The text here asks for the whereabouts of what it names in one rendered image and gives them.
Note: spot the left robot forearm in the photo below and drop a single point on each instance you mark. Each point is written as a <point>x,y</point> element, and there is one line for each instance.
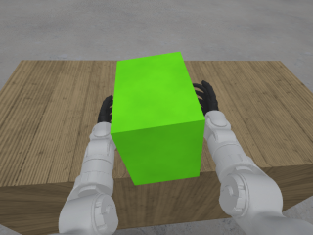
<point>97,166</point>

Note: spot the robot right upper arm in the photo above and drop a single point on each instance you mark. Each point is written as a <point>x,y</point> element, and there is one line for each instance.
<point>255,202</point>

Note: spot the right robot forearm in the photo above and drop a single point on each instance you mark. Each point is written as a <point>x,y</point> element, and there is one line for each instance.
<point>225,149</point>

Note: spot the carton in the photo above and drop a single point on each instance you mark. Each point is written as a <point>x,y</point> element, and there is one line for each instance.
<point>157,121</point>

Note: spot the robot right hand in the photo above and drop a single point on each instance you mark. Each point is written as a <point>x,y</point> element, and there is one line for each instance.
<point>208,101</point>

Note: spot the pedestal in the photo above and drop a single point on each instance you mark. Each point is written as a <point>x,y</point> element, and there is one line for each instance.
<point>48,109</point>

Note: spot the robot left hand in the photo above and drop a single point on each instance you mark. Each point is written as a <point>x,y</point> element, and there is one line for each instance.
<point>106,109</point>

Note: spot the robot left upper arm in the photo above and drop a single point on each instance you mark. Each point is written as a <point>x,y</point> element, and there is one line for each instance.
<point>93,214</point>

